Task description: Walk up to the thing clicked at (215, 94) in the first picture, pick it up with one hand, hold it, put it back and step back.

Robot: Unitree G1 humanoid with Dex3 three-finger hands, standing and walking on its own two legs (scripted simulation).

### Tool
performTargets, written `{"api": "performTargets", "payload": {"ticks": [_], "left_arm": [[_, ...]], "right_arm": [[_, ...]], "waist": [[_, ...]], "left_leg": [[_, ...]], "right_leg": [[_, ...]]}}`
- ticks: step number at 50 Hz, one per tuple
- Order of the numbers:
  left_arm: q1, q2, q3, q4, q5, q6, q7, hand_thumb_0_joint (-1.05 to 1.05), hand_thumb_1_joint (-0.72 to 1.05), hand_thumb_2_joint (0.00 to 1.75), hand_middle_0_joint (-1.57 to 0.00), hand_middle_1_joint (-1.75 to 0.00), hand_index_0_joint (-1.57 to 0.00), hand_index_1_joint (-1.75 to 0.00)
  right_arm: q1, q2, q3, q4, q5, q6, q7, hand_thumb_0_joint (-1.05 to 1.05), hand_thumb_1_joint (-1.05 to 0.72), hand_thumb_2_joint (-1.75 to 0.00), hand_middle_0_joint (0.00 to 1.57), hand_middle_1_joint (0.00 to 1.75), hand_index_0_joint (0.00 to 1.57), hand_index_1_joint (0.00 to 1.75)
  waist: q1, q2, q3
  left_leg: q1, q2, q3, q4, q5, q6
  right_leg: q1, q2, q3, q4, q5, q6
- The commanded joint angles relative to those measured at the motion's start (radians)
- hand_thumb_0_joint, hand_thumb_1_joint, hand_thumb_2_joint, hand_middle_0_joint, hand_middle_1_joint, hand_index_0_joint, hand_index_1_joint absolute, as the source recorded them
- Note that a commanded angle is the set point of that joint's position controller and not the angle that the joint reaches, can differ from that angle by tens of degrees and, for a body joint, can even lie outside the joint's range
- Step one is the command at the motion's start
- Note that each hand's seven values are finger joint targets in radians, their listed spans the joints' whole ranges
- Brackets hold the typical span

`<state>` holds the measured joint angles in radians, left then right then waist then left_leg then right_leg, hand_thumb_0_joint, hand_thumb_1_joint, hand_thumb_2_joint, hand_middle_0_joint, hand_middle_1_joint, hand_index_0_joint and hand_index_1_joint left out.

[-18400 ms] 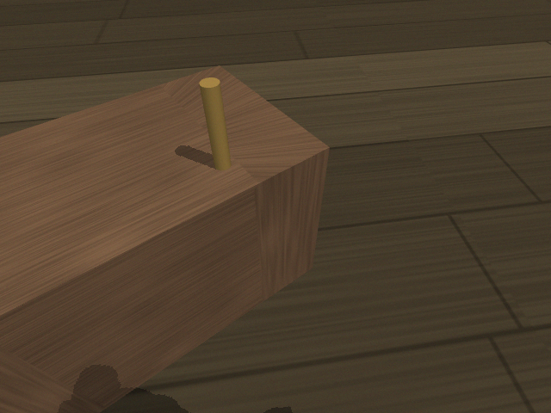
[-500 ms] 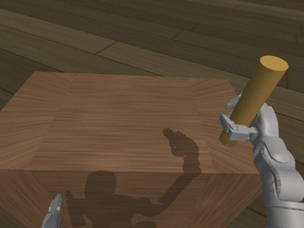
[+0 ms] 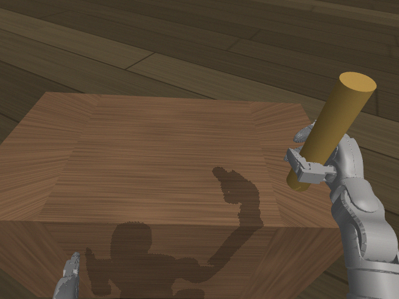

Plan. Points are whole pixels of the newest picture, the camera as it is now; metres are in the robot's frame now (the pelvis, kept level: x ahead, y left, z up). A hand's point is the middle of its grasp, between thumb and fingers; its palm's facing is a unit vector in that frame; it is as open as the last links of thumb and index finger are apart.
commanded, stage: hold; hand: right
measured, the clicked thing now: (320, 142) +0.32 -0.18 +0.21
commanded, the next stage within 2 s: crouch in 0.24 s
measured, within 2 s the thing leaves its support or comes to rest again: neither
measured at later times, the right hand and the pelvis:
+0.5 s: hand (305, 155) +0.33 -0.17 +0.18, palm faces +0.10 +0.99 -0.04, open 5.8 cm; pelvis +0.00 +0.00 +0.00, yaw +0 degrees
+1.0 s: hand (286, 164) +0.39 -0.17 +0.09, palm faces +0.11 +0.99 -0.01, open 5.8 cm; pelvis +0.00 +0.00 -0.01, yaw +1 degrees
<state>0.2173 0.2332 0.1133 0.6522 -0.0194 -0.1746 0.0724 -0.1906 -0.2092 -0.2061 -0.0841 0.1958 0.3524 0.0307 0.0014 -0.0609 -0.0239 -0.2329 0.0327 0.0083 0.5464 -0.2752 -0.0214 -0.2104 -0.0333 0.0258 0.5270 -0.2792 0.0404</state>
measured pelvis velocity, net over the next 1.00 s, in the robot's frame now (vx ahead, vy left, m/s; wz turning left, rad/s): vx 0.00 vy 0.00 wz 0.02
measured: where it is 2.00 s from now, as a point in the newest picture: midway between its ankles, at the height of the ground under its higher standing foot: outside the picture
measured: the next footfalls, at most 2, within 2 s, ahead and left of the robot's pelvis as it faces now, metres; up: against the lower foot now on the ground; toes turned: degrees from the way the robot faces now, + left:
none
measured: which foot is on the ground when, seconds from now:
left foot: down 0.00-1.00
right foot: down 0.00-1.00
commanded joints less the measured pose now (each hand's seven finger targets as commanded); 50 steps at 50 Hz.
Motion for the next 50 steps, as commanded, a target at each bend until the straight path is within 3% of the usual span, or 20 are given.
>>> {"api": "performTargets", "payload": {"ticks": [1,3,5,8,11,14,15,19,21,23,25,28,32,37,40,43,46,48,49,50], "left_arm": [[-0.135,0.11,0.027,-0.194,0.0,-0.058,0.006,0.0,-0.56,0.06,-0.05,-0.05,-0.04,-0.05],[-0.109,0.097,0.013,-0.179,-0.002,-0.052,0.002,0.0,-0.56,0.06,-0.05,-0.05,-0.05,-0.05],[-0.116,0.115,0.032,-0.154,-0.004,-0.047,-0.001,0.0,-0.56,0.06,-0.05,-0.05,-0.04,-0.05],[-0.111,0.113,0.031,-0.184,-0.003,-0.052,-0.005,0.0,-0.56,0.06,-0.05,-0.05,-0.05,-0.05],[-0.109,0.116,0.036,-0.165,-0.002,-0.051,-0.002,0.0,-0.57,0.06,-0.05,-0.05,-0.05,-0.06],[-0.124,0.119,0.041,-0.188,-0.001,-0.059,0.003,0.0,-0.56,0.06,-0.05,-0.05,-0.05,-0.06],[-0.114,0.119,0.04,-0.165,0.001,-0.054,0.005,0.0,-0.56,0.06,-0.05,-0.05,-0.05,-0.06],[-0.119,0.056,-0.023,-0.151,-0.001,-0.053,-0.004,0.0,-0.56,0.06,-0.05,-0.05,-0.05,-0.05],[-0.123,0.108,0.026,-0.161,-0.001,-0.053,-0.001,0.0,-0.56,0.06,-0.05,-0.05,-0.05,-0.05],[-0.122,0.084,-0.009,-0.169,-0.002,-0.048,-0.009,0.0,-0.56,0.06,-0.05,-0.05,-0.04,-0.05],[-0.103,0.127,0.039,-0.18,-0.002,-0.046,-0.005,0.0,-0.56,0.06,-0.05,-0.05,-0.05,-0.05],[-0.088,0.125,0.039,-0.172,-0.002,-0.052,-0.007,0.0,-0.56,0.06,-0.05,-0.05,-0.04,-0.05],[-0.084,0.085,0.007,-0.143,-0.003,-0.058,-0.008,0.0,-0.57,0.07,-0.05,-0.05,-0.04,-0.06],[-0.099,0.132,0.043,-0.156,0.008,-0.076,0.002,0.0,-0.56,0.06,-0.05,-0.05,-0.05,-0.05],[-0.089,0.069,-0.014,-0.176,0.007,-0.081,0.0,0.0,-0.56,0.06,-0.05,-0.05,-0.05,-0.06],[-0.113,0.076,-0.02,-0.19,0.009,-0.072,0.003,0.0,-0.56,0.06,-0.05,-0.05,-0.05,-0.06],[-0.087,0.078,-0.015,-0.164,0.012,-0.053,0.006,0.0,-0.56,0.06,-0.06,-0.05,-0.05,-0.06],[-0.103,0.106,0.001,-0.198,0.013,-0.046,0.01,0.0,-0.57,0.06,-0.06,-0.05,-0.05,-0.06],[-0.096,0.071,-0.028,-0.191,0.013,-0.041,0.009,0.0,-0.56,0.06,-0.06,-0.05,-0.05,-0.06],[-0.099,0.101,0.002,-0.216,0.012,-0.041,0.012,0.0,-0.57,0.06,-0.06,-0.05,-0.05,-0.06]], "right_arm": [[-0.399,-0.169,-0.08,-0.299,0.023,-0.099,-0.001,0.0,-0.58,-1.32,1.39,1.44,1.4,1.44],[-0.346,-0.152,-0.076,-0.234,0.022,-0.085,0.006,0.0,-0.56,-1.32,1.39,1.44,1.4,1.44],[-0.387,-0.192,-0.097,-0.258,0.02,-0.084,0.007,0.0,-0.53,-1.34,1.39,1.45,1.41,1.45],[-0.381,-0.141,-0.053,-0.301,0.021,-0.09,0.012,0.0,-0.58,-1.34,1.4,1.45,1.42,1.45],[-0.405,-0.191,-0.094,-0.324,0.021,-0.095,0.003,0.0,-0.59,-1.31,1.38,1.42,1.39,1.42],[-0.425,-0.163,-0.07,-0.322,0.021,-0.094,-0.003,0.0,-0.58,-1.33,1.39,1.44,1.41,1.44],[-0.415,-0.189,-0.093,-0.322,0.02,-0.095,-0.007,0.0,-0.59,-1.32,1.39,1.43,1.4,1.43],[-0.396,-0.142,-0.049,-0.314,0.018,-0.088,0.002,0.0,-0.6,-1.34,1.42,1.46,1.43,1.46],[-0.386,-0.164,-0.07,-0.264,0.014,-0.079,0.001,0.0,-0.59,-1.34,1.42,1.46,1.43,1.46],[-0.372,-0.141,-0.054,-0.212,0.011,-0.071,0.007,0.0,-0.62,-1.35,1.44,1.47,1.45,1.47],[-0.41,-0.163,-0.074,-0.223,0.014,-0.077,0.003,0.0,-0.64,-1.35,1.44,1.47,1.45,1.47],[-0.408,-0.146,-0.063,-0.151,0.012,-0.095,0.007,0.0,-0.64,-1.37,1.46,1.49,1.46,1.49],[-0.457,-0.156,-0.065,-0.085,0.004,-0.157,0.004,0.0,-0.63,-1.34,1.43,1.46,1.44,1.46],[-0.568,-0.201,-0.085,0.019,-0.014,-0.278,0.001,0.0,-0.65,-1.34,1.43,1.45,1.44,1.45],[-0.594,-0.173,-0.057,0.095,-0.017,-0.347,0.002,0.0,-0.66,-1.34,1.44,1.46,1.45,1.46],[-0.611,-0.217,-0.087,0.178,-0.016,-0.416,0.002,0.0,-0.66,-1.35,1.45,1.47,1.46,1.47],[-0.638,-0.22,-0.081,0.253,-0.022,-0.471,0.001,0.0,-0.66,-1.38,1.46,1.49,1.47,1.49],[-0.675,-0.264,-0.112,0.257,-0.02,-0.513,0.0,0.0,-0.64,-1.38,1.46,1.5,1.47,1.5],[-0.692,-0.246,-0.09,0.308,-0.027,-0.527,0.005,0.0,-0.65,-1.38,1.46,1.49,1.47,1.49],[-0.66,-0.224,-0.081,0.364,-0.027,-0.534,0.01,0.0,-0.65,-1.38,1.46,1.49,1.47,1.49]], "waist": [[0.0,0.083,-0.218],[0.001,0.094,-0.196],[-0.006,0.045,-0.2],[0.007,0.06,-0.217],[-0.004,0.055,-0.202],[0.008,0.06,-0.223],[-0.003,0.055,-0.219],[-0.006,0.037,-0.199],[-0.001,0.042,-0.208],[-0.002,0.068,-0.194],[0.013,0.065,-0.198],[0.022,0.085,-0.193],[0.014,0.082,-0.181],[0.038,0.065,-0.253],[0.04,0.05,-0.285],[0.036,0.044,-0.31],[0.045,0.022,-0.303],[0.044,0.03,-0.336],[0.051,0.036,-0.329],[0.062,0.044,-0.329]], "left_leg": [[0.036,-0.024,0.046,-0.095,0.196,-0.004],[0.036,-0.024,0.048,-0.095,0.214,-0.006],[0.029,-0.023,0.046,-0.09,0.218,0.0],[0.032,-0.03,0.054,-0.084,0.226,0.002],[0.033,-0.025,0.051,-0.091,0.209,0.0],[0.031,-0.023,0.048,-0.089,0.211,-0.002],[0.036,-0.021,0.047,-0.09,0.213,-0.002],[0.031,-0.024,0.05,-0.088,0.197,0.002],[0.036,-0.03,0.055,-0.085,0.207,0.002],[0.032,-0.034,0.06,-0.082,0.22,0.001],[0.025,-0.031,0.058,-0.087,0.204,0.001],[0.01,-0.031,0.055,-0.089,0.206,-0.002],[-0.001,-0.022,0.042,-0.085,0.204,-0.003],[-0.013,-0.021,0.03,-0.053,0.236,-0.003],[-0.016,-0.023,0.025,-0.043,0.238,-0.001],[-0.014,-0.023,0.02,-0.025,0.259,0.0],[-0.043,-0.027,0.02,-0.009,0.26,0.005],[-0.022,-0.024,0.014,-0.007,0.256,0.005],[-0.035,-0.027,0.015,-0.002,0.25,0.004],[-0.05,-0.032,0.018,-0.001,0.24,0.005]], "right_leg": [[0.082,0.041,-0.04,-0.056,0.162,-0.048],[0.074,0.04,-0.041,-0.057,0.177,-0.049],[0.079,0.039,-0.042,-0.06,0.188,-0.045],[0.098,0.033,-0.035,-0.063,0.2,-0.043],[0.085,0.038,-0.038,-0.061,0.181,-0.045],[0.096,0.037,-0.037,-0.056,0.176,-0.047],[0.089,0.04,-0.038,-0.054,0.18,-0.046],[0.074,0.038,-0.036,-0.06,0.172,-0.043],[0.077,0.032,-0.032,-0.063,0.185,-0.039],[0.073,0.028,-0.03,-0.063,0.205,-0.038],[0.079,0.03,-0.032,-0.066,0.183,-0.04],[0.08,0.028,-0.033,-0.066,0.175,-0.045],[0.05,0.032,-0.039,-0.055,0.165,-0.049],[0.047,0.031,-0.039,-0.024,0.187,-0.048],[0.044,0.03,-0.044,-0.011,0.188,-0.046],[0.022,0.03,-0.047,0.006,0.207,-0.046],[0.005,0.026,-0.045,0.018,0.214,-0.043],[-0.017,0.029,-0.046,0.023,0.202,-0.045],[-0.025,0.026,-0.045,0.03,0.195,-0.046],[-0.023,0.022,-0.042,0.026,0.187,-0.045]]}}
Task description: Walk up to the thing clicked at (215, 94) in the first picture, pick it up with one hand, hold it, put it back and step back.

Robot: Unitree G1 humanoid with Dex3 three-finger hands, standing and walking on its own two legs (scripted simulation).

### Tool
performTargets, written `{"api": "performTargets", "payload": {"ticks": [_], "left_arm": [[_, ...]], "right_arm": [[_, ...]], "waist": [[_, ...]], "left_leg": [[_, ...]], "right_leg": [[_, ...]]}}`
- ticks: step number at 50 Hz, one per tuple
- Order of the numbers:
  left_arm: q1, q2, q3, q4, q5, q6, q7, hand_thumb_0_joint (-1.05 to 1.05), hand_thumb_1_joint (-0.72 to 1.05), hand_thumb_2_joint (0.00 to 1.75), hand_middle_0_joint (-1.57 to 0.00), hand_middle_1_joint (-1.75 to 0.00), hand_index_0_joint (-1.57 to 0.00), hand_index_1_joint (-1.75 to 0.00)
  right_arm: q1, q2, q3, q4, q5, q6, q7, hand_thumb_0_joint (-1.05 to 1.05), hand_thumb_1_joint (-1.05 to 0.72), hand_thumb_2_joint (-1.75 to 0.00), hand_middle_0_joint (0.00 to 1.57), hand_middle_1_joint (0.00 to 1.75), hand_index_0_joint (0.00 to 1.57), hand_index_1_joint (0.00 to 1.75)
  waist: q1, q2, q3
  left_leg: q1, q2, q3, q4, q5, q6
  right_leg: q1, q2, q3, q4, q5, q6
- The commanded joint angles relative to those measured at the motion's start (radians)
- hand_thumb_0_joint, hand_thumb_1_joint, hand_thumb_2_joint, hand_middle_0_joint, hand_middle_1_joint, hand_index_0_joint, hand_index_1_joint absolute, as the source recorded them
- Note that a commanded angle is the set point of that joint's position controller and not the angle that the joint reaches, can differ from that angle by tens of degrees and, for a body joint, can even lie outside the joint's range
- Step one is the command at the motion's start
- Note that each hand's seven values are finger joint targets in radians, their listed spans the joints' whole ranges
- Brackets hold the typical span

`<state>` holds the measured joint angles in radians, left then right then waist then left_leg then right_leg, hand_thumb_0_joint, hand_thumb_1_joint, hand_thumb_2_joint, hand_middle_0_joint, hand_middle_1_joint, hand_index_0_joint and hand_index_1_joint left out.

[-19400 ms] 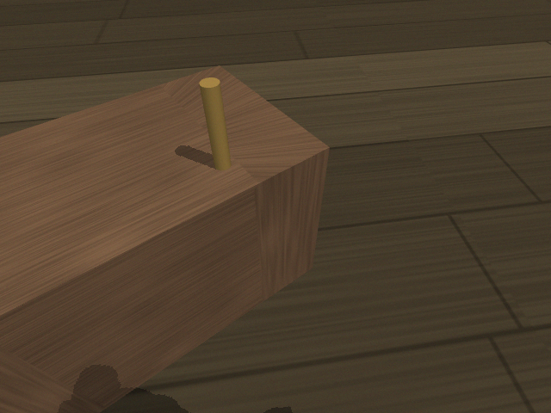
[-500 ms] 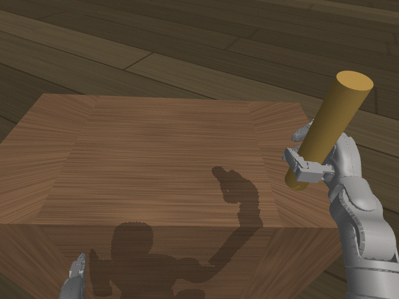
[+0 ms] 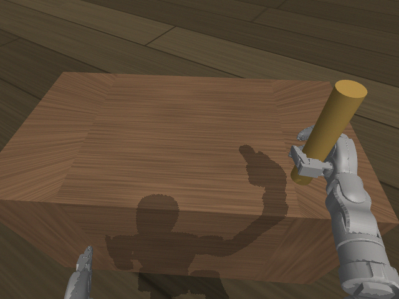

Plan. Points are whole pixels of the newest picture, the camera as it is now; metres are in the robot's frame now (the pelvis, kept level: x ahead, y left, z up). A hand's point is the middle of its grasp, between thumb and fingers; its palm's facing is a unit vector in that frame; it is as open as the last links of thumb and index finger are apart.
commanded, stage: crouch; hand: right
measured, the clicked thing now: (320, 141) +0.39 -0.19 +0.14
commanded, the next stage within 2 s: lower in 0.50 s
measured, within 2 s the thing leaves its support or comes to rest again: rests again in 1.50 s
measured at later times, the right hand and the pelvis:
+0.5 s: hand (299, 151) +0.43 -0.18 +0.06, palm faces +0.12 +0.99 -0.01, open 5.8 cm; pelvis +0.00 -0.01 -0.01, yaw +1 degrees
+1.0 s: hand (290, 163) +0.44 -0.18 +0.00, palm faces +0.11 +0.99 +0.00, open 5.8 cm; pelvis -0.01 -0.01 -0.04, yaw +1 degrees
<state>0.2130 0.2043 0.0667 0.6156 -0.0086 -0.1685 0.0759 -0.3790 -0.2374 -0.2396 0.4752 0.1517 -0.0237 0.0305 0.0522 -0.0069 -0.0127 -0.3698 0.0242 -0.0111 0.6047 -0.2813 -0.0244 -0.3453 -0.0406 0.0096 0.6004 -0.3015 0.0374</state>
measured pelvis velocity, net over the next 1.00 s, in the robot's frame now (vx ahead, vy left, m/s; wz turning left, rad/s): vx -0.01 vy -0.01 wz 0.02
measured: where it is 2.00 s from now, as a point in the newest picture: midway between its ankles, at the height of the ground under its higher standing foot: outside the picture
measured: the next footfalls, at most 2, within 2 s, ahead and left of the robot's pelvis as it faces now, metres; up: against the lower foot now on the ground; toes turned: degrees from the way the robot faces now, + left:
none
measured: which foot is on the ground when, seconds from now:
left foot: down 0.00-1.00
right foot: down 0.00-1.00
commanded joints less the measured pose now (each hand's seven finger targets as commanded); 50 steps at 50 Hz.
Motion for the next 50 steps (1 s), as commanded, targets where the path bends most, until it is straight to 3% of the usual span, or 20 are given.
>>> {"api": "performTargets", "payload": {"ticks": [1,5,7,9,11,14,18,21,26,29,31,34,38,40,41,43,44,45,48,50], "left_arm": [[-0.082,0.125,0.04,-0.166,0.004,-0.041,0.009,0.0,-0.56,0.06,-0.06,-0.05,-0.05,-0.06],[-0.058,0.154,0.063,-0.168,0.006,-0.03,0.015,0.0,-0.57,0.06,-0.06,-0.05,-0.05,-0.06],[-0.103,0.128,0.027,-0.216,0.004,-0.028,0.01,0.0,-0.57,0.06,-0.06,-0.05,-0.05,-0.06],[-0.06,0.167,0.076,-0.21,0.005,-0.023,0.017,0.0,-0.57,0.06,-0.06,-0.05,-0.06,-0.06],[-0.046,0.122,0.026,-0.249,0.005,-0.021,0.008,0.0,-0.56,0.06,-0.06,-0.05,-0.06,-0.06],[-0.021,0.155,0.059,-0.242,0.007,-0.018,0.011,0.0,-0.56,0.06,-0.06,-0.05,-0.05,-0.06],[-0.021,0.095,0.004,-0.263,0.009,-0.017,-0.004,0.0,-0.57,0.06,-0.06,-0.05,-0.05,-0.06],[-0.025,0.173,0.07,-0.333,0.012,-0.018,0.003,0.0,-0.56,0.06,-0.06,-0.05,-0.06,-0.06],[0.01,0.156,0.066,-0.364,0.012,-0.009,-0.002,0.0,-0.57,0.07,-0.06,-0.05,-0.05,-0.06],[0.028,0.121,0.039,-0.333,0.015,-0.002,-0.013,0.0,-0.56,0.06,-0.06,-0.05,-0.05,-0.06],[0.001,0.136,0.048,-0.386,0.016,-0.004,-0.012,0.0,-0.57,0.07,-0.06,-0.05,-0.05,-0.06],[0.06,0.145,0.054,-0.373,0.02,0.002,-0.018,0.0,-0.57,0.06,-0.06,-0.05,-0.05,-0.06],[0.064,0.167,0.073,-0.428,0.028,0.003,-0.021,0.0,-0.57,0.06,-0.06,-0.05,-0.05,-0.06],[0.069,0.12,0.041,-0.414,0.03,0.004,-0.033,0.0,-0.56,0.06,-0.06,-0.05,-0.05,-0.06],[0.067,0.138,0.065,-0.442,0.032,-0.002,-0.032,0.0,-0.56,0.06,-0.06,-0.05,-0.05,-0.06],[0.048,0.196,0.097,-0.532,0.037,-0.005,-0.024,0.0,-0.56,0.06,-0.06,-0.05,-0.05,-0.06],[0.115,0.178,0.082,-0.494,0.041,0.002,-0.028,0.0,-0.57,0.07,-0.06,-0.05,-0.05,-0.06],[0.16,0.13,0.05,-0.433,0.043,0.008,-0.038,0.0,-0.56,0.07,-0.06,-0.05,-0.05,-0.06],[0.041,0.206,0.1,-0.601,0.046,-0.004,-0.03,0.0,-0.57,0.07,-0.06,-0.05,-0.05,-0.06],[0.163,0.16,0.075,-0.493,0.053,0.014,-0.038,0.0,-0.56,0.07,-0.06,-0.05,-0.05,-0.06]], "right_arm": [[-0.499,-0.219,-0.057,-0.201,0.014,-0.174,0.011,0.0,-0.64,-1.38,1.46,1.5,1.47,1.5],[-0.523,-0.233,-0.07,-0.094,0.014,-0.213,0.022,0.0,-0.6,-1.36,1.43,1.47,1.44,1.47],[-0.576,-0.239,-0.072,-0.098,0.013,-0.241,0.023,0.0,-0.6,-1.36,1.43,1.47,1.44,1.48],[-0.601,-0.253,-0.07,-0.062,0.006,-0.258,0.022,0.0,-0.58,-1.36,1.42,1.47,1.43,1.47],[-0.588,-0.226,-0.058,-0.03,0.005,-0.269,0.028,0.0,-0.57,-1.35,1.41,1.46,1.42,1.46],[-0.606,-0.25,-0.072,0.027,0.001,-0.286,0.028,0.0,-0.56,-1.32,1.39,1.43,1.4,1.43],[-0.649,-0.274,-0.084,0.013,-0.01,-0.321,0.025,0.0,-0.56,-1.32,1.38,1.43,1.39,1.43],[-0.666,-0.314,-0.112,0.023,-0.012,-0.341,0.023,0.0,-0.6,-1.32,1.39,1.43,1.4,1.43],[-0.679,-0.275,-0.09,0.058,-0.016,-0.36,0.026,0.0,-0.6,-1.32,1.39,1.42,1.4,1.42],[-0.635,-0.23,-0.072,0.146,-0.022,-0.353,0.038,0.0,-0.6,-1.33,1.39,1.43,1.4,1.43],[-0.729,-0.3,-0.103,0.058,-0.031,-0.377,0.033,0.0,-0.63,-1.33,1.38,1.43,1.39,1.43],[-0.594,-0.216,-0.081,0.217,-0.024,-0.369,0.042,0.0,-0.63,-1.33,1.38,1.43,1.39,1.43],[-0.708,-0.311,-0.134,0.181,-0.038,-0.411,0.042,0.0,-0.64,-1.34,1.39,1.43,1.4,1.44],[-0.676,-0.252,-0.108,0.208,-0.034,-0.422,0.05,0.0,-0.64,-1.34,1.39,1.43,1.4,1.43],[-0.703,-0.228,-0.09,0.203,-0.035,-0.434,0.056,0.0,-0.66,-1.34,1.4,1.44,1.41,1.44],[-0.791,-0.356,-0.152,0.106,-0.047,-0.462,0.042,0.0,-0.65,-1.34,1.39,1.43,1.4,1.43],[-0.754,-0.336,-0.145,0.164,-0.05,-0.457,0.041,0.0,-0.65,-1.34,1.4,1.44,1.4,1.44],[-0.649,-0.224,-0.097,0.3,-0.046,-0.443,0.053,0.0,-0.67,-1.33,1.41,1.43,1.41,1.43],[-0.831,-0.36,-0.156,0.098,-0.056,-0.485,0.036,0.0,-0.63,-1.34,1.4,1.45,1.41,1.45],[-0.712,-0.299,-0.137,0.246,-0.064,-0.469,0.04,0.0,-0.66,-1.36,1.42,1.46,1.42,1.46]], "waist": [[0.007,-0.033,-0.357],[0.02,-0.004,-0.364],[0.016,-0.003,-0.377],[0.04,-0.008,-0.383],[0.03,-0.018,-0.394],[0.042,-0.04,-0.398],[0.021,-0.062,-0.415],[0.043,-0.05,-0.472],[0.064,-0.042,-0.51],[0.06,-0.06,-0.428],[0.059,-0.068,-0.503],[0.071,-0.023,-0.438],[0.082,-0.022,-0.48],[0.067,-0.061,-0.421],[0.087,-0.071,-0.496],[0.088,-0.072,-0.609],[0.089,-0.077,-0.561],[0.093,-0.064,-0.462],[0.092,-0.094,-0.667],[0.094,-0.102,-0.522]], "left_leg": [[0.089,-0.021,0.034,-0.051,0.258,0.01],[0.058,-0.021,0.032,-0.03,0.269,0.008],[0.039,-0.024,0.035,-0.024,0.236,0.011],[0.02,-0.03,0.037,-0.018,0.213,0.012],[0.016,-0.029,0.034,-0.016,0.209,0.013],[-0.024,-0.035,0.037,0.002,0.225,0.016],[-0.009,-0.03,0.028,0.02,0.229,0.019],[-0.01,-0.032,0.027,0.036,0.245,0.017],[-0.026,-0.035,0.025,0.068,0.32,0.016],[-0.1,-0.039,0.027,0.071,0.236,0.02],[-0.082,-0.036,0.024,0.08,0.234,0.02],[-0.106,-0.042,0.032,0.102,0.245,0.019],[-0.138,-0.042,0.028,0.13,0.233,0.018],[-0.191,-0.038,0.022,0.148,0.167,0.025],[-0.204,-0.042,0.023,0.167,0.182,0.025],[-0.173,-0.043,0.022,0.179,0.208,0.021],[-0.19,-0.044,0.024,0.189,0.208,0.023],[-0.23,-0.044,0.026,0.196,0.189,0.024],[-0.205,-0.044,0.022,0.22,0.213,0.024],[-0.276,-0.047,0.029,0.235,0.181,0.031]], "right_leg": [[0.11,0.029,-0.025,-0.039,0.224,-0.04],[0.075,0.03,-0.025,-0.013,0.227,-0.044],[0.075,0.025,-0.02,-0.008,0.203,-0.043],[0.071,0.023,-0.018,-0.006,0.174,-0.041],[0.061,0.025,-0.019,0.002,0.173,-0.04],[0.069,0.018,-0.015,0.017,0.223,-0.035],[0.017,0.025,-0.021,0.04,0.218,-0.036],[0.035,0.022,-0.018,0.061,0.223,-0.037],[0.037,0.023,-0.018,0.103,0.323,-0.038],[-0.015,0.019,-0.013,0.104,0.258,-0.036],[-0.007,0.02,-0.016,0.113,0.227,-0.039],[-0.051,0.018,-0.009,0.127,0.259,-0.036],[-0.083,0.02,-0.012,0.167,0.239,-0.041],[-0.147,0.024,-0.014,0.171,0.154,-0.041],[-0.108,0.02,-0.007,0.184,0.182,-0.037],[-0.063,0.019,-0.007,0.213,0.213,-0.04],[-0.096,0.022,-0.008,0.218,0.215,-0.038],[-0.158,0.025,-0.01,0.223,0.202,-0.037],[-0.075,0.018,-0.003,0.257,0.233,-0.038],[-0.153,0.019,-0.002,0.265,0.224,-0.033]]}}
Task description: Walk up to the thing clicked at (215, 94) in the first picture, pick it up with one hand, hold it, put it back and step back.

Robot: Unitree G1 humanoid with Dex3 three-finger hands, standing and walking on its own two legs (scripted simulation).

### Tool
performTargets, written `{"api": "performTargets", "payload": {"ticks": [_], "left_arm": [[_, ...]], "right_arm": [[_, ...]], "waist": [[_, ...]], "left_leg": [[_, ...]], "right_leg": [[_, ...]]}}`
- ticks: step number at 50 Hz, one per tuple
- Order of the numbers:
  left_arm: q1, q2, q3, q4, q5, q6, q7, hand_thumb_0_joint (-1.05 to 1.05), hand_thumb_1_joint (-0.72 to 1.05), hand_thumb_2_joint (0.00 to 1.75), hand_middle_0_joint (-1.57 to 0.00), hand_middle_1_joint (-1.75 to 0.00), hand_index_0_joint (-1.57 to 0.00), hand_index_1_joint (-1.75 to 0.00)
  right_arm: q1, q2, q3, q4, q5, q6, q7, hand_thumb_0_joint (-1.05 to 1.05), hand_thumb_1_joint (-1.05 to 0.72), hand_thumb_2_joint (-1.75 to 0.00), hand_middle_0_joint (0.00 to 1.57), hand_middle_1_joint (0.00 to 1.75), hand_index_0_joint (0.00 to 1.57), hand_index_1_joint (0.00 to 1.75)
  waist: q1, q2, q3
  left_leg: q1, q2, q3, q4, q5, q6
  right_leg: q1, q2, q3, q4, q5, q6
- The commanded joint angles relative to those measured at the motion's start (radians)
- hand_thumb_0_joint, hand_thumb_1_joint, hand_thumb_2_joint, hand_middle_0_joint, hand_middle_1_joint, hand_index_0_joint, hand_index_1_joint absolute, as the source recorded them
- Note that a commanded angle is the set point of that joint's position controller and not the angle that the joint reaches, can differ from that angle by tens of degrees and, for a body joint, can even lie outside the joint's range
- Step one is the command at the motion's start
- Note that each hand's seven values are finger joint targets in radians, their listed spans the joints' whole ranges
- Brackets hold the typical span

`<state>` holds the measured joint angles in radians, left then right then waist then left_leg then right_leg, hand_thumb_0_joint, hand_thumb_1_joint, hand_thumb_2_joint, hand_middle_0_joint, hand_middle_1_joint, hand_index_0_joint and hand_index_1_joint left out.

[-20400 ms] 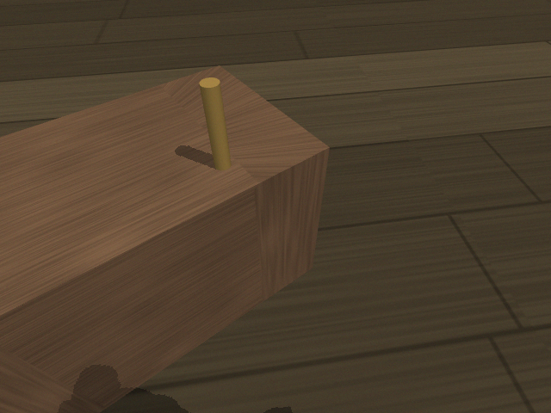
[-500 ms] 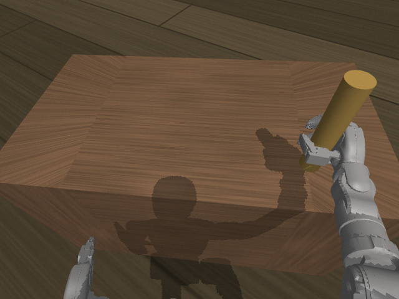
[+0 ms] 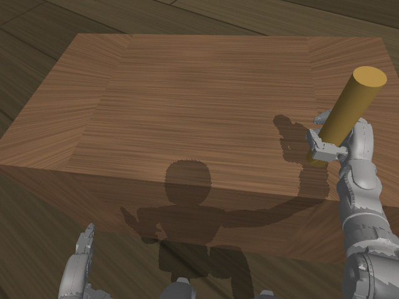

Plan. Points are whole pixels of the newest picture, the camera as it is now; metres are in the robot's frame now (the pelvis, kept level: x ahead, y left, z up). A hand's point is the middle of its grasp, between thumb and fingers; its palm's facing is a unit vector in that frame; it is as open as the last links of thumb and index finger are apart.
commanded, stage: lower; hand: right
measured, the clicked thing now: (337, 126) +0.44 -0.19 +0.08
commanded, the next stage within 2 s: loosen in 0.60 s
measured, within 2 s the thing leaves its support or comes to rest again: rests again in 0.50 s
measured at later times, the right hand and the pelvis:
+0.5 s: hand (316, 143) +0.46 -0.18 +0.01, palm faces +0.14 +0.99 +0.00, open 5.8 cm; pelvis -0.01 +0.00 -0.03, yaw +0 degrees
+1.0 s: hand (317, 141) +0.46 -0.18 +0.01, palm faces +0.15 +0.99 -0.01, open 6.6 cm; pelvis +0.00 +0.00 -0.03, yaw +0 degrees
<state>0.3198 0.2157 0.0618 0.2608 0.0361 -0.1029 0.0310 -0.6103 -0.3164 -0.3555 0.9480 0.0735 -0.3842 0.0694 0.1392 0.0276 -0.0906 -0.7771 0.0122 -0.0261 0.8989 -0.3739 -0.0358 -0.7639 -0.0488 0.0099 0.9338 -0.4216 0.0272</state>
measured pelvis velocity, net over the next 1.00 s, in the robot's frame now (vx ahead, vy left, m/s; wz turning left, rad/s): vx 0.00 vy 0.00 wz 0.00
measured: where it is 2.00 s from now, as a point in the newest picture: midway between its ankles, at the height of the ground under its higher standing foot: outside the picture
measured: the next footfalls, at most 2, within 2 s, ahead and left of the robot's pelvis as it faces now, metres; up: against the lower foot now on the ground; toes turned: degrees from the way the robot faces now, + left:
none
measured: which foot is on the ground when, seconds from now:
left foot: down 0.00-1.00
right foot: down 0.00-1.00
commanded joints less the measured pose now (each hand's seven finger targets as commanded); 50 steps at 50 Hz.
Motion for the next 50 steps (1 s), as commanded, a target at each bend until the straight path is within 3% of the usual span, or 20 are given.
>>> {"api": "performTargets", "payload": {"ticks": [1,2,4,7,8,9,13,15,18,20,24,25,27,29,32,34,35,38,40,50], "left_arm": [[0.063,0.109,0.048,-0.129,0.003,-0.051,-0.003,0.0,-0.56,0.07,-0.06,-0.05,-0.05,-0.06],[0.017,0.107,0.044,-0.168,0.005,-0.053,-0.004,0.0,-0.57,0.07,-0.06,-0.05,-0.05,-0.06],[-0.077,0.191,0.094,-0.315,0.009,-0.061,0.01,0.0,-0.56,0.06,-0.06,-0.05,-0.05,-0.06],[0.073,0.129,0.064,-0.195,0.006,-0.039,-0.006,0.0,-0.56,0.06,-0.06,-0.05,-0.05,-0.06],[0.002,0.153,0.073,-0.267,0.005,-0.047,-0.002,0.0,-0.56,0.06,-0.06,-0.05,-0.05,-0.06],[-0.042,0.218,0.127,-0.35,0.007,-0.052,0.011,0.0,-0.56,0.06,-0.06,-0.05,-0.05,-0.05],[0.098,0.142,0.082,-0.228,0.007,-0.032,-0.008,0.0,-0.56,0.06,-0.06,-0.05,-0.05,-0.05],[-0.014,0.181,0.102,-0.382,0.01,-0.041,0.001,0.0,-0.56,0.06,-0.06,-0.05,-0.05,-0.05],[0.08,0.148,0.086,-0.295,0.01,-0.033,-0.007,0.0,-0.56,0.05,-0.06,-0.05,-0.05,-0.05],[0.016,0.181,0.103,-0.392,0.012,-0.035,0.001,0.0,-0.57,0.06,-0.06,-0.05,-0.05,-0.05],[0.098,0.167,0.095,-0.345,0.012,-0.019,-0.009,0.0,-0.57,0.06,-0.05,-0.05,-0.05,-0.06],[0.067,0.18,0.108,-0.376,0.014,-0.018,-0.007,0.0,-0.57,0.06,-0.05,-0.05,-0.05,-0.06],[0.101,0.171,0.101,-0.332,0.021,-0.008,-0.009,0.0,-0.56,0.06,-0.05,-0.05,-0.05,-0.05],[0.079,0.146,0.084,-0.349,0.018,-0.013,-0.017,0.0,-0.57,0.06,-0.05,-0.05,-0.05,-0.06],[0.065,0.207,0.131,-0.396,0.023,-0.007,-0.01,0.0,-0.56,0.05,-0.05,-0.05,-0.05,-0.05],[0.1,0.16,0.096,-0.367,0.02,0.002,-0.018,0.0,-0.56,0.05,-0.05,-0.05,-0.05,-0.05],[0.116,0.155,0.091,-0.358,0.019,0.005,-0.019,0.0,-0.56,0.05,-0.05,-0.04,-0.05,-0.05],[0.098,0.194,0.125,-0.427,0.02,0.008,-0.018,0.0,-0.51,0.02,-0.06,-0.05,-0.07,-0.04],[0.153,0.166,0.108,-0.37,0.015,0.019,-0.021,0.0,-0.51,0.02,-0.06,-0.06,-0.07,-0.04],[0.102,0.177,0.104,-0.437,0.015,0.02,-0.026,0.0,-0.55,0.05,-0.05,-0.05,-0.05,-0.05]], "right_arm": [[-0.395,-0.12,0.02,-0.123,0.024,-0.096,0.016,0.0,-0.64,-1.35,1.41,1.45,1.41,1.45],[-0.435,-0.138,0.004,-0.158,0.022,-0.107,0.018,0.0,-0.63,-1.35,1.4,1.45,1.41,1.45],[-0.613,-0.312,-0.056,-0.33,0.0,-0.136,0.003,0.0,-0.63,-1.33,1.39,1.43,1.4,1.43],[-0.412,-0.145,-0.002,-0.081,0.015,-0.106,0.023,0.0,-0.64,-1.35,1.4,1.45,1.41,1.45],[-0.488,-0.205,-0.035,-0.204,0.019,-0.123,0.018,0.0,-0.63,-1.35,1.4,1.45,1.41,1.45],[-0.638,-0.368,-0.108,-0.378,0.003,-0.145,-0.001,0.0,-0.62,-1.36,1.4,1.46,1.41,1.46],[-0.417,-0.157,-0.024,-0.091,0.015,-0.111,0.01,0.0,-0.6,-1.33,1.38,1.43,1.39,1.43],[-0.622,-0.338,-0.091,-0.333,-0.008,-0.148,-0.01,0.0,-0.6,-1.32,1.37,1.42,1.38,1.42],[-0.459,-0.193,-0.03,-0.17,0.002,-0.127,0.004,0.0,-0.61,-1.3,1.36,1.4,1.37,1.4],[-0.591,-0.304,-0.078,-0.328,-0.007,-0.145,-0.007,0.0,-0.62,-1.29,1.36,1.39,1.36,1.39],[-0.423,-0.195,-0.037,-0.17,-0.004,-0.12,-0.007,0.0,-0.61,-1.31,1.37,1.4,1.37,1.41],[-0.522,-0.265,-0.074,-0.282,-0.008,-0.137,-0.017,0.0,-0.63,-1.3,1.37,1.4,1.37,1.4],[-0.51,-0.258,-0.069,-0.26,-0.013,-0.137,-0.025,0.0,-0.6,-1.31,1.36,1.41,1.37,1.41],[-0.435,-0.138,-0.016,-0.163,-0.007,-0.127,-0.013,0.0,-0.59,-1.3,1.35,1.39,1.35,1.39],[-0.509,-0.264,-0.064,-0.254,-0.027,-0.137,-0.016,0.0,-0.6,-1.3,1.36,1.4,1.37,1.4],[-0.426,-0.168,-0.03,-0.155,-0.019,-0.127,-0.005,0.0,-0.62,-1.3,1.37,1.4,1.37,1.4],[-0.427,-0.2,-0.061,-0.167,-0.017,-0.129,-0.009,0.0,-0.6,-1.3,1.35,1.39,1.36,1.39],[-0.468,-0.235,-0.066,-0.215,-0.025,-0.131,-0.005,0.0,-0.43,-1.06,1.31,1.2,1.3,1.2],[-0.43,-0.219,-0.058,-0.164,-0.022,-0.122,-0.002,0.0,-0.37,-0.9,1.28,1.09,1.26,1.09],[-0.431,-0.205,-0.056,-0.205,-0.019,-0.11,0.002,0.0,0.27,-0.33,0.92,0.61,0.92,0.61]], "waist": [[0.015,-0.109,-0.384],[0.012,-0.1,-0.424],[0.0,-0.149,-0.621],[0.03,-0.088,-0.379],[0.015,-0.106,-0.475],[0.012,-0.127,-0.626],[0.037,-0.093,-0.359],[0.021,-0.144,-0.593],[0.041,-0.107,-0.442],[0.031,-0.148,-0.59],[0.03,-0.129,-0.481],[0.029,-0.145,-0.529],[0.026,-0.169,-0.51],[0.051,-0.133,-0.456],[0.046,-0.153,-0.565],[0.057,-0.113,-0.45],[0.041,-0.109,-0.453],[0.047,-0.11,-0.536],[0.055,-0.095,-0.436],[0.03,-0.134,-0.513]], "left_leg": [[0.107,-0.036,0.042,-0.057,0.254,0.041],[0.12,-0.033,0.037,-0.052,0.26,0.039],[0.195,-0.031,0.034,-0.036,0.279,0.04],[0.095,-0.035,0.035,-0.045,0.186,0.039],[0.13,-0.031,0.028,-0.035,0.204,0.037],[0.174,-0.032,0.029,-0.019,0.241,0.038],[0.035,-0.04,0.044,-0.017,0.162,0.042],[0.115,-0.034,0.031,-0.002,0.198,0.041],[0.073,-0.033,0.03,0.003,0.171,0.038],[0.119,-0.031,0.023,0.009,0.201,0.037],[0.056,-0.042,0.051,0.033,0.224,0.045],[0.073,-0.04,0.045,0.037,0.23,0.044],[0.039,-0.042,0.048,0.047,0.227,0.048],[0.004,-0.042,0.054,0.054,0.209,0.047],[0.045,-0.042,0.051,0.06,0.248,0.043],[0.019,-0.041,0.053,0.056,0.214,0.043],[0.017,-0.04,0.052,0.063,0.211,0.044],[0.063,-0.037,0.042,0.059,0.215,0.041],[0.04,-0.035,0.039,0.049,0.175,0.039],[0.03,-0.039,0.05,0.072,0.197,0.045]], "right_leg": [[0.22,0.029,-0.003,-0.063,0.32,-0.024],[0.198,0.032,-0.004,-0.053,0.302,-0.028],[0.264,0.03,-0.006,-0.045,0.294,-0.028],[0.128,0.035,-0.007,-0.046,0.165,-0.035],[0.149,0.034,-0.005,-0.036,0.183,-0.034],[0.218,0.029,0.0,-0.024,0.229,-0.033],[0.096,0.031,0.002,-0.027,0.158,-0.034],[0.185,0.027,-0.001,-0.002,0.188,-0.034],[0.083,0.032,-0.004,0.006,0.138,-0.035],[0.147,0.031,-0.005,0.019,0.177,-0.034],[0.135,0.03,0.004,0.019,0.247,-0.025],[0.14,0.029,0.005,0.024,0.249,-0.027],[0.151,0.025,0.002,0.03,0.264,-0.024],[0.113,0.022,0.011,0.036,0.244,-0.023],[0.163,0.021,0.007,0.051,0.278,-0.025],[0.078,0.023,0.007,0.047,0.226,-0.028],[0.068,0.025,0.008,0.047,0.228,-0.028],[0.083,0.029,0.001,0.055,0.201,-0.035],[0.032,0.031,-0.004,0.053,0.148,-0.037],[0.078,0.027,0.005,0.054,0.206,-0.027]]}}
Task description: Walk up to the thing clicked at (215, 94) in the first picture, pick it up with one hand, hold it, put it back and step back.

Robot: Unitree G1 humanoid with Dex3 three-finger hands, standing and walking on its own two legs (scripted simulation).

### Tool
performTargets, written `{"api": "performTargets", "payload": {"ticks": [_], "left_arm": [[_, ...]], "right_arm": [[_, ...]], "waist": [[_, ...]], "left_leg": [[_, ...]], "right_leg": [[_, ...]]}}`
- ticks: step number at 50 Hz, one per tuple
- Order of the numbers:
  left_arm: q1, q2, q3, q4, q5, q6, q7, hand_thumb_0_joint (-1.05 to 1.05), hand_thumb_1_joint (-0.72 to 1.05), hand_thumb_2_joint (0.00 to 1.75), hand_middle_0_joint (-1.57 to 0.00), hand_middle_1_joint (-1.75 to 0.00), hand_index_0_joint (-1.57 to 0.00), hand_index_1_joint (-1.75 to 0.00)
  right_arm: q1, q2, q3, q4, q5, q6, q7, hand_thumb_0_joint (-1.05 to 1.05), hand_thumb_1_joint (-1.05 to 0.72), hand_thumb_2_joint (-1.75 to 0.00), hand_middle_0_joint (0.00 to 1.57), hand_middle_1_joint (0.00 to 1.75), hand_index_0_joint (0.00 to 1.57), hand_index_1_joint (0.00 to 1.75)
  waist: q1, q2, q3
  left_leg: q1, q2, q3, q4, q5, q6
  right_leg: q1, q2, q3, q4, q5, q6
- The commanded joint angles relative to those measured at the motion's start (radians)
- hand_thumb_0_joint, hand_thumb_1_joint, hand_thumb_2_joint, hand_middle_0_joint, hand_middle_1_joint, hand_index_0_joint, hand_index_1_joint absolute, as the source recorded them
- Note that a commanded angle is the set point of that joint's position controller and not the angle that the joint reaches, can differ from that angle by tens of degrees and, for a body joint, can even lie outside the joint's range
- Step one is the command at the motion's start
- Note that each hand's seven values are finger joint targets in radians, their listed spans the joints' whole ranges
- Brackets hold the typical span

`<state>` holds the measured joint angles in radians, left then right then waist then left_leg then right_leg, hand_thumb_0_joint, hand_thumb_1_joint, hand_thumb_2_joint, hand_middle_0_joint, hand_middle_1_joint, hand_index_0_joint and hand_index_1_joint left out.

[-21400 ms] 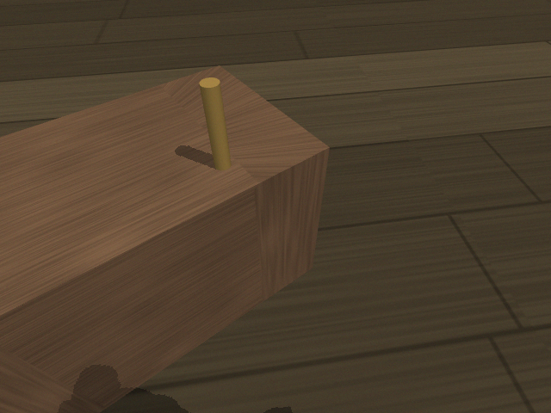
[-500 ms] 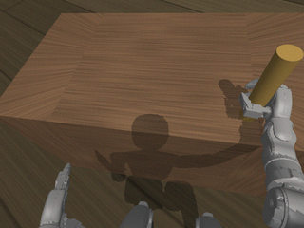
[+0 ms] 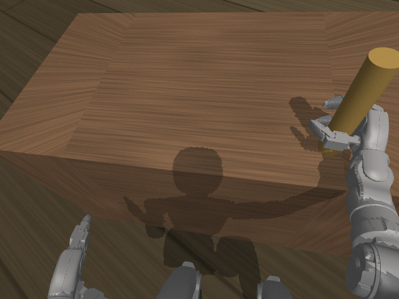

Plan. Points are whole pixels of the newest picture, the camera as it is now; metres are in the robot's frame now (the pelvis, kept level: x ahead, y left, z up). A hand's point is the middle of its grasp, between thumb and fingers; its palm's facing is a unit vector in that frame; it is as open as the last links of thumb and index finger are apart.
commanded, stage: open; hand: right
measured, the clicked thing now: (350, 112) +0.47 -0.20 +0.08
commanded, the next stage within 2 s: withdraw in 0.22 s
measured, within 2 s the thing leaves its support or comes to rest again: neither
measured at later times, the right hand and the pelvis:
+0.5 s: hand (341, 122) +0.47 -0.19 +0.05, palm faces +0.16 +0.99 -0.01, open 16.5 cm; pelvis +0.00 +0.00 +0.00, yaw +0 degrees
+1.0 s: hand out of the picture +0.45 -0.31 +0.14, palm faces +0.30 +0.92 -0.26, open 17.3 cm; pelvis +0.02 +0.00 +0.05, yaw +0 degrees
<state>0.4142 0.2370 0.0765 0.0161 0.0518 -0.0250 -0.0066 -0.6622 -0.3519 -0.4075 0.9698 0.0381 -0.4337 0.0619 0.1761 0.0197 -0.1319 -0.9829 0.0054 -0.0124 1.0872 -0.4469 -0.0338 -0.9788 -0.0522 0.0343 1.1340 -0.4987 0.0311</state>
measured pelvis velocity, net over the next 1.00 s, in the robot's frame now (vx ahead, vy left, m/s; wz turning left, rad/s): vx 0.02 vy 0.00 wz -0.01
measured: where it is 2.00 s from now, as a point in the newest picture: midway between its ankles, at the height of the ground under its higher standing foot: outside the picture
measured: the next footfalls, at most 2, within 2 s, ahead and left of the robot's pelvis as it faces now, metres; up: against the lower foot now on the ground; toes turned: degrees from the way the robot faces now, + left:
none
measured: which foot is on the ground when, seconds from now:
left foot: down 0.00-1.00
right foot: down 0.00-1.00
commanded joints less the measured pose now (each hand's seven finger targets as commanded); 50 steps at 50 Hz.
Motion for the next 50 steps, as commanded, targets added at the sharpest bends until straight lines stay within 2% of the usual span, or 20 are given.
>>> {"api": "performTargets", "payload": {"ticks": [1,16,17,18,19,20,21,22,28,32,33,34,35,39,40,41,42,47,49,50], "left_arm": [[0.015,0.156,0.095,-0.187,-0.001,-0.054,0.014,0.0,-0.55,0.06,-0.05,-0.05,-0.05,-0.05],[0.041,0.161,0.101,-0.169,-0.002,-0.046,0.016,0.0,-0.56,0.06,-0.05,-0.05,-0.04,-0.05],[0.027,0.142,0.078,-0.19,0.002,-0.047,0.013,0.0,-0.52,0.03,-0.06,-0.05,-0.06,-0.05],[0.004,0.16,0.093,-0.214,-0.003,-0.049,0.016,0.0,-0.52,0.03,-0.06,-0.05,-0.06,-0.05],[0.018,0.183,0.118,-0.213,-0.007,-0.045,0.021,0.0,-0.52,0.03,-0.06,-0.05,-0.06,-0.05],[0.037,0.202,0.129,-0.217,-0.004,-0.041,0.023,0.0,-0.52,0.03,-0.05,-0.05,-0.06,-0.05],[0.011,0.181,0.102,-0.254,-0.007,-0.042,0.018,0.0,-0.52,0.03,-0.06,-0.05,-0.06,-0.05],[0.026,0.201,0.129,-0.233,-0.013,-0.037,0.022,0.0,-0.52,0.03,-0.05,-0.05,-0.06,-0.05],[0.004,0.133,0.054,-0.124,-0.023,-0.027,0.024,0.0,-0.52,0.03,-0.05,-0.04,-0.05,-0.04],[-0.054,0.162,0.061,-0.111,-0.038,-0.031,0.041,0.0,-0.53,0.03,-0.05,-0.04,-0.05,-0.04],[-0.057,0.207,0.095,-0.101,-0.043,-0.032,0.049,0.0,-0.54,0.03,-0.05,-0.04,-0.05,-0.04],[-0.057,0.193,0.077,-0.098,-0.05,-0.032,0.051,0.0,-0.54,0.03,-0.05,-0.04,-0.05,-0.04],[-0.07,0.227,0.105,-0.108,-0.056,-0.037,0.056,0.0,-0.54,0.03,-0.05,-0.04,-0.05,-0.04],[-0.07,0.17,0.044,-0.013,-0.072,-0.055,0.052,0.0,-0.57,0.08,-0.07,-0.06,-0.05,-0.07],[-0.063,0.167,0.043,-0.07,-0.074,-0.038,0.049,0.0,-0.54,0.05,-0.06,-0.06,-0.06,-0.06],[-0.033,0.177,0.06,-0.033,-0.078,-0.026,0.045,0.0,-0.53,0.05,-0.06,-0.06,-0.06,-0.06],[0.013,0.171,0.049,-0.007,-0.075,-0.017,0.038,0.0,-0.53,0.05,-0.06,-0.06,-0.06,-0.06],[0.016,0.159,0.034,0.109,-0.082,0.006,0.01,0.0,-0.53,0.05,-0.05,-0.05,-0.05,-0.05],[-0.046,0.185,0.058,0.108,-0.082,0.008,0.008,0.0,-0.53,0.07,-0.05,-0.05,-0.05,-0.05],[-0.09,0.181,0.043,0.089,-0.085,0.007,0.008,0.0,-0.54,0.07,-0.05,-0.05,-0.05,-0.05]], "right_arm": [[-0.372,-0.193,-0.018,-0.222,0.014,-0.061,0.006,0.0,0.31,-0.29,0.89,0.58,0.88,0.58],[-0.369,-0.193,-0.02,-0.256,0.017,-0.063,0.007,0.0,0.52,-0.03,0.22,0.11,0.21,0.11],[-0.372,-0.158,0.012,-0.225,0.012,-0.059,0.011,0.0,0.5,-0.1,0.14,0.13,0.14,0.13],[-0.381,-0.201,-0.021,-0.248,0.012,-0.06,0.007,0.0,0.49,-0.08,0.11,0.1,0.11,0.1],[-0.401,-0.264,-0.049,-0.282,0.009,-0.065,0.003,0.0,0.47,-0.09,0.11,0.1,0.11,0.1],[-0.398,-0.272,-0.05,-0.271,0.009,-0.061,0.005,0.0,0.5,-0.06,0.09,0.08,0.09,0.08],[-0.411,-0.254,-0.033,-0.299,0.013,-0.059,0.009,0.0,0.49,-0.05,0.09,0.07,0.08,0.07],[-0.408,-0.291,-0.061,-0.295,0.015,-0.053,0.007,0.0,0.48,-0.04,0.08,0.06,0.07,0.06],[-0.453,-0.368,-0.081,-0.33,0.023,-0.006,0.024,0.0,0.51,-0.03,0.07,0.05,0.06,0.05],[-0.492,-0.413,-0.085,-0.341,0.04,0.048,0.066,0.0,0.5,-0.03,0.07,0.04,0.06,0.04],[-0.452,-0.413,-0.081,-0.276,0.04,0.077,0.08,0.0,0.49,-0.03,0.07,0.04,0.06,0.04],[-0.476,-0.383,-0.051,-0.266,0.052,0.093,0.099,0.0,0.49,-0.03,0.07,0.04,0.06,0.04],[-0.421,-0.371,-0.053,-0.187,0.055,0.12,0.116,0.0,0.47,-0.03,0.07,0.04,0.06,0.04],[-0.406,-0.351,-0.034,-0.082,0.078,0.166,0.173,0.0,0.48,-0.01,0.09,0.03,0.09,0.03],[-0.355,-0.497,-0.02,-0.019,-0.033,0.207,0.114,0.0,0.48,-0.05,0.07,0.06,0.07,0.05],[-0.414,-0.447,0.004,-0.062,-0.016,0.221,0.087,0.0,0.51,-0.04,0.06,0.06,0.07,0.06],[-0.451,-0.442,0.019,-0.091,-0.019,0.229,0.076,0.0,0.5,-0.04,0.06,0.06,0.07,0.06],[-0.417,-0.635,-0.055,-0.157,-0.065,0.274,0.0,0.0,0.57,-0.03,0.06,0.06,0.06,0.06],[-0.403,-0.63,-0.057,-0.168,-0.071,0.285,-0.023,0.0,0.59,-0.04,0.06,0.06,0.05,0.06],[-0.396,-0.617,-0.05,-0.205,-0.069,0.289,-0.033,0.0,0.6,-0.04,0.06,0.06,0.05,0.06]], "waist": [[0.0,-0.123,-0.469],[0.007,-0.117,-0.449],[0.01,-0.125,-0.461],[0.002,-0.104,-0.482],[0.005,-0.099,-0.48],[0.016,-0.12,-0.505],[-0.002,-0.128,-0.527],[0.0,-0.114,-0.508],[-0.049,-0.198,-0.432],[-0.051,-0.187,-0.49],[-0.048,-0.162,-0.488],[-0.025,-0.145,-0.447],[-0.026,-0.116,-0.446],[-0.039,-0.063,-0.285],[-0.103,-0.052,-0.284],[-0.062,-0.06,-0.259],[-0.062,-0.091,-0.246],[-0.121,-0.108,-0.249],[-0.125,-0.125,-0.313],[-0.138,-0.139,-0.344]], "left_leg": [[0.236,-0.032,0.035,-0.114,0.287,0.042],[0.24,-0.03,0.032,-0.115,0.303,0.039],[0.25,-0.03,0.03,-0.115,0.316,0.039],[0.264,-0.029,0.028,-0.119,0.319,0.038],[0.281,-0.028,0.028,-0.124,0.321,0.036],[0.291,-0.028,0.029,-0.126,0.334,0.037],[0.328,-0.028,0.03,-0.132,0.339,0.036],[0.32,-0.029,0.033,-0.139,0.335,0.036],[0.334,-0.025,0.024,-0.189,0.285,0.044],[0.402,-0.029,0.037,-0.219,0.326,0.042],[0.414,-0.029,0.041,-0.23,0.344,0.041],[0.404,-0.032,0.05,-0.241,0.336,0.041],[0.415,-0.03,0.053,-0.254,0.343,0.039],[0.377,-0.027,0.054,-0.297,0.286,0.036],[0.431,-0.019,0.045,-0.347,0.251,0.04],[0.412,-0.027,0.048,-0.35,0.243,0.042],[0.403,-0.027,0.051,-0.357,0.244,0.043],[0.484,-0.018,0.041,-0.397,0.279,0.041],[0.513,-0.019,0.046,-0.401,0.306,0.044],[0.53,-0.024,0.054,-0.404,0.314,0.046]], "right_leg": [[0.297,0.029,-0.021,-0.137,0.303,-0.033],[0.289,0.033,-0.025,-0.134,0.307,-0.036],[0.293,0.036,-0.028,-0.129,0.319,-0.034],[0.292,0.036,-0.027,-0.127,0.318,-0.037],[0.295,0.035,-0.027,-0.129,0.312,-0.039],[0.32,0.035,-0.026,-0.133,0.33,-0.036],[0.326,0.039,-0.029,-0.143,0.333,-0.035],[0.336,0.037,-0.027,-0.147,0.333,-0.035],[0.359,0.04,-0.036,-0.207,0.296,-0.029],[0.437,0.036,-0.026,-0.245,0.357,-0.025],[0.461,0.034,-0.024,-0.256,0.384,-0.026],[0.464,0.03,-0.019,-0.268,0.385,-0.025],[0.473,0.031,-0.016,-0.28,0.393,-0.028],[0.428,0.028,-0.017,-0.324,0.335,-0.035],[0.445,0.043,-0.044,-0.361,0.296,-0.032],[0.461,0.037,-0.041,-0.382,0.287,-0.029],[0.482,0.038,-0.041,-0.396,0.292,-0.027],[0.489,0.05,-0.06,-0.422,0.318,-0.033],[0.542,0.046,-0.056,-0.43,0.361,-0.027],[0.574,0.041,-0.05,-0.439,0.385,-0.021]]}}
